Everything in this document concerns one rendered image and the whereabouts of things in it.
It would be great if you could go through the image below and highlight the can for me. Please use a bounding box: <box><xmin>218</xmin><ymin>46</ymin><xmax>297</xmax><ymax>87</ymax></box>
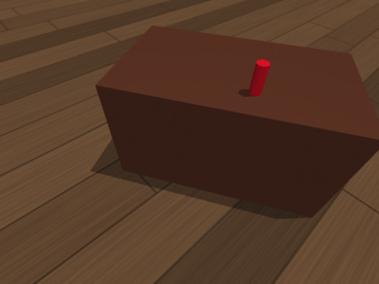
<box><xmin>249</xmin><ymin>60</ymin><xmax>270</xmax><ymax>96</ymax></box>

